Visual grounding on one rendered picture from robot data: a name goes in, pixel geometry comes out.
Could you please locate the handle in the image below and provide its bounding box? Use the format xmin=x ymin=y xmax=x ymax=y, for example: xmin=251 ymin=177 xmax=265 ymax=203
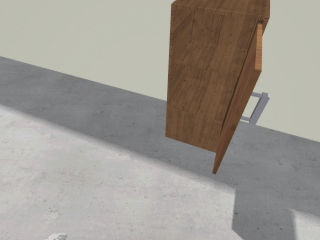
xmin=240 ymin=92 xmax=270 ymax=125

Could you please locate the cupboard door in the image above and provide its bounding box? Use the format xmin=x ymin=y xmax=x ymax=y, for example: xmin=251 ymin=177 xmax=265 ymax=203
xmin=212 ymin=23 xmax=263 ymax=174

